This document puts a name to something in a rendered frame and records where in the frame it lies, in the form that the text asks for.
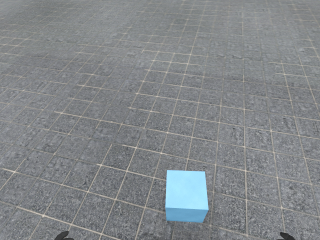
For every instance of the carton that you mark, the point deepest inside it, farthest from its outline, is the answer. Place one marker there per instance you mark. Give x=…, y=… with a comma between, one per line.
x=186, y=196

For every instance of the robot left hand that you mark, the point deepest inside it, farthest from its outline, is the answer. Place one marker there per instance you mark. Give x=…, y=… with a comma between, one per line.
x=62, y=236

